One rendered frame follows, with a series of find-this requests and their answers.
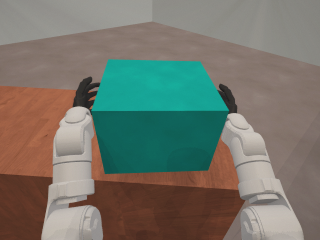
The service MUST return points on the carton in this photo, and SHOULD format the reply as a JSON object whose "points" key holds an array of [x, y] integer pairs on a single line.
{"points": [[157, 116]]}

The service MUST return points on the right robot hand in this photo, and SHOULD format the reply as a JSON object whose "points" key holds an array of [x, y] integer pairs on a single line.
{"points": [[228, 98]]}

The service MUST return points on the left robot hand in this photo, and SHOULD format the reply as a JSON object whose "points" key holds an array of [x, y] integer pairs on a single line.
{"points": [[83, 95]]}

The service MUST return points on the left robot forearm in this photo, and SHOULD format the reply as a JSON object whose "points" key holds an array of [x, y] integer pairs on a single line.
{"points": [[72, 156]]}

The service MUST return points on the pedestal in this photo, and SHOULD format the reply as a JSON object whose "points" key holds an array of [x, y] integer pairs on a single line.
{"points": [[177, 205]]}

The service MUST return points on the right robot upper arm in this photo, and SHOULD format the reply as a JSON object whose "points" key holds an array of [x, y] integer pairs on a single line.
{"points": [[269, 222]]}

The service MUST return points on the left robot upper arm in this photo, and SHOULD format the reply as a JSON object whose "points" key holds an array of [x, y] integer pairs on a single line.
{"points": [[74, 223]]}

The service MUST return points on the right robot forearm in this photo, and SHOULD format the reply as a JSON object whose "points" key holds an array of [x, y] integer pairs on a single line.
{"points": [[257, 182]]}

